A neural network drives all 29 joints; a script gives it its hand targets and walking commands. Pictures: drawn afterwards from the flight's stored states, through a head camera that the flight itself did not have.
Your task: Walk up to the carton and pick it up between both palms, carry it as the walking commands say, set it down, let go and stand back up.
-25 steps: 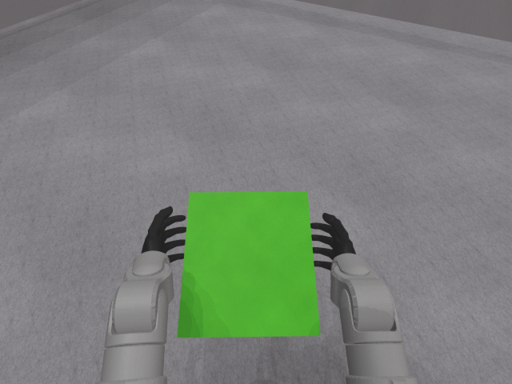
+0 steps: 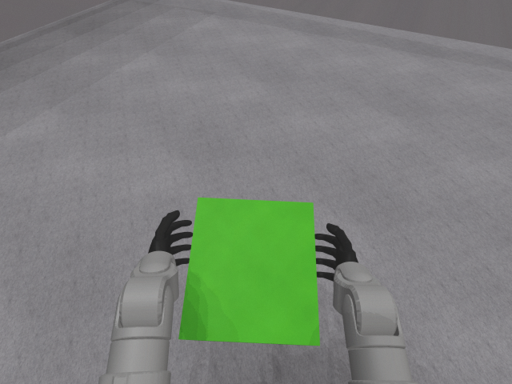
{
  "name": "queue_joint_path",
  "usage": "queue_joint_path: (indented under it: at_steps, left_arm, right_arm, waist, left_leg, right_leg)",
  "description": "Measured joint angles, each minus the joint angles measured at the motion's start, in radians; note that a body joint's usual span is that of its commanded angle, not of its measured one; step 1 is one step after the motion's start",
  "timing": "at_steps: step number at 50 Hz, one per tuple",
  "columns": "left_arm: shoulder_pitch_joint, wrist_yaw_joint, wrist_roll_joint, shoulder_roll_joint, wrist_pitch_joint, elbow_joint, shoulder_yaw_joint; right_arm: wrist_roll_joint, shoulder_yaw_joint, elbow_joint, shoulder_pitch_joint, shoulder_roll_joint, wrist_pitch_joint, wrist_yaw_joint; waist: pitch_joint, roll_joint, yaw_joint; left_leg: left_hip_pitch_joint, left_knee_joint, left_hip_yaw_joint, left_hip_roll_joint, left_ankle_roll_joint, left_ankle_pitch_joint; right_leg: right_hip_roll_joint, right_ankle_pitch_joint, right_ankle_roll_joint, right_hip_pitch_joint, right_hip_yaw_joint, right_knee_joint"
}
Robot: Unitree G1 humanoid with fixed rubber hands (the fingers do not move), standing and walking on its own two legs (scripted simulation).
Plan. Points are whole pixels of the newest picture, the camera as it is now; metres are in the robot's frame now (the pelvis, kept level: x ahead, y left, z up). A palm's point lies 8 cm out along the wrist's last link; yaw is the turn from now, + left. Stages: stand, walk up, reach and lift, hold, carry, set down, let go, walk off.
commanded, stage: carry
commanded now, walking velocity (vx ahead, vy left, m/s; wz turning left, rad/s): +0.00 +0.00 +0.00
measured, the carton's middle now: (251, 276) +0.31 +0.00 -0.04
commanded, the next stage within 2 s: none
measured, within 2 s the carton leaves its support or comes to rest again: neither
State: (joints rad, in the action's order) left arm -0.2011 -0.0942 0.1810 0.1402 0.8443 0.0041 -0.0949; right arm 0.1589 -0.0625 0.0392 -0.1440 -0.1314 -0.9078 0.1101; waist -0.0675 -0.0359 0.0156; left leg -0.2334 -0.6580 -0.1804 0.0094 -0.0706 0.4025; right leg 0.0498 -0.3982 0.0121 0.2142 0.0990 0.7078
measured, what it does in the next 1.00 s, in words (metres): walks ahead: left foot, then right foot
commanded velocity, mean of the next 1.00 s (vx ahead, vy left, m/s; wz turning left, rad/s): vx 0.00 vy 0.00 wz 0.00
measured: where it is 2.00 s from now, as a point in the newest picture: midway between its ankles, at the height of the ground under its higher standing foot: outside the picture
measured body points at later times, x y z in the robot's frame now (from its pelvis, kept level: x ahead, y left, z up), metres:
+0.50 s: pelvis +0.10 +0.02 -0.01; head +0.11 +0.01 +0.44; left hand +0.40 +0.16 +0.02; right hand +0.38 -0.12 +0.00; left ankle +0.03 +0.07 -0.72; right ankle +0.01 -0.11 -0.72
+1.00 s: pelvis +0.17 +0.05 +0.00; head +0.17 +0.04 +0.45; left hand +0.47 +0.19 +0.02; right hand +0.45 -0.09 +0.00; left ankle +0.15 +0.09 -0.73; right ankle +0.17 -0.08 -0.73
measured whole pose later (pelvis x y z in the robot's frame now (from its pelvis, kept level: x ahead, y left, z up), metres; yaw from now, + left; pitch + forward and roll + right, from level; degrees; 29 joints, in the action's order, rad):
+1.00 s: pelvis +0.17 +0.05 +0.00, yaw +2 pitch +0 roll +1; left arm -0.19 -0.09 0.20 0.14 0.72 0.14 -0.09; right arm 0.23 -0.06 -0.11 -0.12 -0.13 -0.78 0.07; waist -0.01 0.01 0.01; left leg -0.23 -0.58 -0.15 0.07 -0.10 0.35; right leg 0.05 -0.32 0.01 0.28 0.01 0.65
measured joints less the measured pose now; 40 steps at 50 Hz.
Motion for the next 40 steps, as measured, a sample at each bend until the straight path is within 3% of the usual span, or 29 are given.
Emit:
queue_joint_path:
  at_steps: [3, 7, 10, 11, 12, 13, 16, 19, 22, 27, 30, 33, 35, 37, 38, 39, 40]
  left_arm:
    - [0.001, 0.005, 0.047, 0.0, -0.049, 0.081, -0.014]
    - [0.017, 0.001, 0.041, -0.003, -0.067, 0.086, -0.01]
    - [-0.016, 0.006, 0.019, 0.003, -0.06, 0.053, -0.001]
    - [-0.022, 0.006, 0.017, 0.005, -0.063, 0.039, 0.006]
    - [-0.025, 0.006, 0.02, 0.005, -0.069, 0.034, 0.013]
    - [-0.02, 0.005, 0.024, 0.004, -0.078, 0.038, 0.011]
    - [0.018, -0.002, 0.024, -0.004, -0.078, 0.047, -0.02]
    - [0.045, 0.01, 0.004, -0.007, -0.084, 0.088, -0.032]
    - [0.035, 0.023, -0.007, -0.005, -0.09, 0.113, -0.003]
    - [0.015, -0.002, 0.027, -0.003, -0.118, 0.068, 0.004]
    - [0.019, -0.005, 0.044, -0.003, -0.134, 0.034, -0.014]
    - [0.025, 0.008, 0.043, -0.004, -0.124, 0.027, -0.011]
    - [0.0, 0.018, 0.047, 0.0, -0.113, 0.054, -0.008]
    - [-0.016, 0.024, 0.046, 0.004, -0.096, 0.071, 0.008]
    - [-0.016, 0.023, 0.049, 0.004, -0.094, 0.074, 0.017]
    - [-0.014, 0.021, 0.05, 0.003, -0.096, 0.077, 0.022]
    - [-0.009, 0.015, 0.048, 0.001, -0.098, 0.074, 0.019]
  right_arm:
    - [0.046, 0.008, -0.099, -0.028, -0.004, 0.039, -0.018]
    - [0.056, 0.021, -0.122, -0.013, -0.001, 0.07, -0.018]
    - [0.056, -0.006, -0.089, -0.02, -0.002, 0.089, -0.007]
    - [0.056, -0.017, -0.075, -0.024, -0.003, 0.095, -0.007]
    - [0.059, -0.028, -0.07, -0.03, -0.004, 0.101, -0.012]
    - [0.06, -0.031, -0.083, -0.039, -0.006, 0.108, -0.018]
    - [0.06, -0.003, -0.138, -0.05, -0.008, 0.099, -0.036]
    - [0.066, 0.02, -0.159, -0.009, -0.002, 0.097, -0.04]
    - [0.073, 0.002, -0.144, 0.03, 0.003, 0.111, -0.028]
    - [0.038, 0.014, -0.08, 0.014, 0.001, 0.118, -0.013]
    - [0.037, 0.035, -0.052, -0.006, -0.001, 0.112, -0.017]
    - [0.055, 0.034, -0.06, -0.001, 0.0, 0.117, -0.03]
    - [0.067, 0.009, -0.086, -0.007, -0.001, 0.122, -0.036]
    - [0.076, -0.014, -0.099, -0.002, 0.0, 0.122, -0.037]
    - [0.075, -0.022, -0.098, 0.0, 0.0, 0.119, -0.038]
    - [0.076, -0.031, -0.102, -0.007, 0.0, 0.117, -0.043]
    - [0.072, -0.033, -0.115, -0.019, -0.003, 0.119, -0.043]
  waist:
    - [-0.017, -0.002, -0.004]
    - [-0.039, 0.019, -0.03]
    - [-0.026, 0.061, -0.032]
    - [-0.019, 0.064, -0.03]
    - [-0.014, 0.053, -0.029]
    - [-0.01, 0.056, -0.035]
    - [0.013, 0.065, -0.055]
    - [0.012, 0.064, -0.044]
    - [0.015, 0.026, -0.015]
    - [0.033, -0.006, 0.008]
    - [0.035, -0.015, 0.0]
    - [-0.011, -0.01, -0.023]
    - [-0.021, 0.019, -0.032]
    - [-0.034, 0.054, -0.03]
    - [-0.036, 0.057, -0.029]
    - [-0.031, 0.042, -0.03]
    - [-0.019, 0.035, -0.034]
  left_leg:
    - [0.025, 0.02, 0.006, -0.01, -0.003, -0.034]
    - [-0.01, -0.067, 0.021, -0.015, 0.025, -0.082]
    - [-0.098, -0.117, 0.051, 0.001, 0.036, 0.056]
    - [-0.115, -0.066, 0.06, 0.002, 0.028, 0.055]
    - [-0.116, 0.011, 0.065, -0.01, 0.014, -0.056]
    - [-0.115, 0.016, 0.058, -0.013, 0.005, -0.086]
    - [-0.079, -0.036, 0.002, -0.014, -0.012, 0.025]
    - [-0.033, -0.012, -0.024, 0.007, -0.014, 0.041]
    - [-0.017, -0.007, 0.003, 0.009, -0.012, 0.052]
    - [-0.014, -0.007, 0.015, -0.007, -0.011, 0.02]
    - [0.022, 0.011, 0.02, -0.02, -0.015, -0.001]
    - [0.017, -0.023, 0.032, -0.025, 0.007, -0.015]
    - [-0.04, -0.139, 0.046, -0.015, 0.055, -0.047]
    - [-0.103, -0.176, 0.07, 0.01, 0.076, 0.087]
    - [-0.116, -0.108, 0.077, 0.012, 0.07, 0.103]
    - [-0.109, 0.005, 0.087, 0.002, 0.053, -0.017]
    - [-0.104, 0.025, 0.077, -0.003, -0.01, -0.1]
  right_leg:
    - [-0.005, 0.056, -0.005, -0.023, 0.026, -0.021]
    - [-0.01, 0.046, -0.027, -0.096, 0.034, -0.133]
    - [0.003, -0.011, -0.032, -0.116, 0.036, -0.137]
    - [0.004, -0.033, -0.026, -0.115, 0.042, -0.121]
    - [-0.004, -0.051, -0.018, -0.112, 0.05, -0.093]
    - [0.001, -0.064, -0.006, -0.09, 0.043, -0.032]
    - [0.001, -0.143, 0.007, -0.002, -0.039, 0.164]
    - [0.0, -0.114, 0.002, 0.024, -0.071, 0.031]
    - [-0.005, -0.083, 0.01, -0.014, -0.045, -0.061]
    - [-0.007, 0.007, 0.004, 0.022, -0.003, 0.005]
    - [-0.015, 0.061, 0.002, 0.005, 0.021, -0.003]
    - [-0.019, 0.046, -0.013, -0.066, 0.045, -0.115]
    - [-0.006, 0.035, -0.032, -0.09, 0.046, -0.127]
    - [0.012, 0.001, -0.045, -0.11, 0.042, -0.127]
    - [0.014, -0.01, -0.039, -0.114, 0.042, -0.115]
    - [0.009, -0.014, -0.029, -0.106, 0.046, -0.074]
    - [0.015, -0.01, -0.014, -0.073, 0.042, 0.015]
